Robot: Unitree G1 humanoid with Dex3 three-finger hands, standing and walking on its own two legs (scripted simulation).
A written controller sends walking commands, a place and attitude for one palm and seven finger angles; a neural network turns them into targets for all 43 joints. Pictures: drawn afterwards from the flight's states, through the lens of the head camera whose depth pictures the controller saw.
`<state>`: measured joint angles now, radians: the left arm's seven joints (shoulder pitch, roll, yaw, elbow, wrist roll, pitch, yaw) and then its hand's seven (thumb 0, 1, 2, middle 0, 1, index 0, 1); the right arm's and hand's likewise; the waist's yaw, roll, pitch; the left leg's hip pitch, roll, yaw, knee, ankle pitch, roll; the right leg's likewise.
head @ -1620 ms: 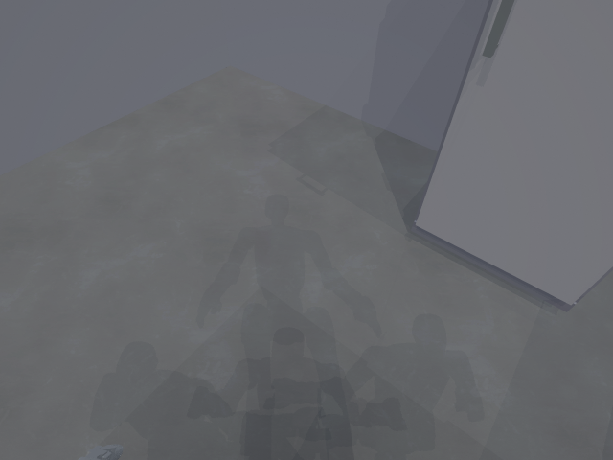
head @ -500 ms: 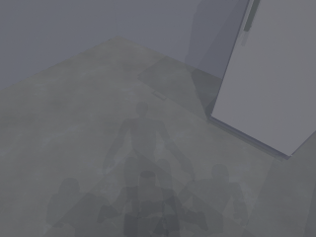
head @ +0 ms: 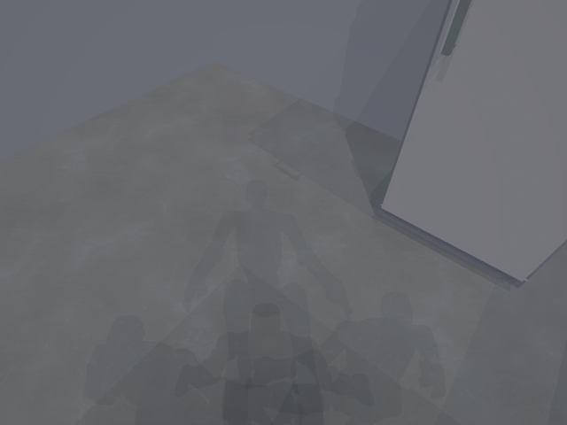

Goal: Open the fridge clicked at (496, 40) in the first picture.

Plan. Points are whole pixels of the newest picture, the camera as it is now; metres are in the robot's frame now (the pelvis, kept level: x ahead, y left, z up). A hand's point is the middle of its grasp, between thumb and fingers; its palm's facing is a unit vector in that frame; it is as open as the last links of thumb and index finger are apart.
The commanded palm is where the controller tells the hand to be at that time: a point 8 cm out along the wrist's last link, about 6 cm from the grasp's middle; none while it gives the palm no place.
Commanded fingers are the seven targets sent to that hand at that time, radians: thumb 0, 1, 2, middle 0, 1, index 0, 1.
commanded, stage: look at it before walking up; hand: left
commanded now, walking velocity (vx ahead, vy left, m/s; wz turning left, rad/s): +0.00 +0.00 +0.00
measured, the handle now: (467, 2) +1.09 -0.41 +0.18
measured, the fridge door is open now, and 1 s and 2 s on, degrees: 0 0 0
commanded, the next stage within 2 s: walk to a spot facing it in 0.02 s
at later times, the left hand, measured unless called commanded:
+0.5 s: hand out of the picture +0.05 +0.19 -0.20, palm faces -0.05 -0.99 -0.15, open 7.4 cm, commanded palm none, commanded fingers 0.00 0.90 0.90 -0.20 -0.30 -0.20 -0.30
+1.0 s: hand (243, 306) +0.37 +0.11 -0.19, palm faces -0.26 -0.95 -0.20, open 7.3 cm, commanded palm none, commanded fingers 0.00 0.90 0.90 -0.20 -0.30 -0.20 -0.30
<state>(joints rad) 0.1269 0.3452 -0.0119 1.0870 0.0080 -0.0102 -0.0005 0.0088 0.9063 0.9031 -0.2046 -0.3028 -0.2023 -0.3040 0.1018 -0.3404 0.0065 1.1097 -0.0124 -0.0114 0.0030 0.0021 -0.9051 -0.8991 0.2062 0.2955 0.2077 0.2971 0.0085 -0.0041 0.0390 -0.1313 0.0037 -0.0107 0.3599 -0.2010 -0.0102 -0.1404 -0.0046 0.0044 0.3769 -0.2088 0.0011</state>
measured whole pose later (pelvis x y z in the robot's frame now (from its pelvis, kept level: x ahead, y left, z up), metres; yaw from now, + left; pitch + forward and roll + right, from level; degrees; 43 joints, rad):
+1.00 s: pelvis +0.26 -0.05 -0.02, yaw -15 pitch -1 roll -2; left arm 0.19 0.19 0.04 1.03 0.02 -0.04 0.01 0.01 0.91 0.90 -0.20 -0.30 -0.20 -0.30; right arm 0.28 -0.16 -0.05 1.06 -0.03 -0.03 -0.01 0.00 -0.91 -0.90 0.20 0.29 0.20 0.30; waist -0.04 0.01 0.07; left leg -0.51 0.16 0.08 1.11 -0.34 -0.02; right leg -0.28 0.03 -0.14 0.52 -0.23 -0.07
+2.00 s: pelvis +0.44 -0.07 -0.01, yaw -33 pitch +0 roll -1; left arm 0.23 0.19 0.07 1.02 0.03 0.04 -0.01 0.01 0.91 0.90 -0.20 -0.30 -0.20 -0.30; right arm 0.31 -0.15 -0.03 1.01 -0.04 -0.03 -0.02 0.00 -0.91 -0.90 0.20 0.29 0.20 0.30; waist -0.03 -0.03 0.00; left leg -0.25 0.09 0.14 0.59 -0.34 0.01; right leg -0.37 0.00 -0.04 0.85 -0.44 -0.01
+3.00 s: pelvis +0.61 -0.26 -0.01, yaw -36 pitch -1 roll -1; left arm 0.19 0.18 0.06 1.01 0.02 0.04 0.03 0.01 0.91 0.90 -0.20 -0.30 -0.20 -0.30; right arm 0.12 -0.16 -0.06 1.02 -0.03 0.02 -0.03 -0.01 -0.93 -0.90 0.21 0.30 0.21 0.30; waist 0.01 0.00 0.11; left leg -0.25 0.09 0.18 0.49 -0.22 0.01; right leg -0.42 -0.05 -0.04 0.88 -0.43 0.03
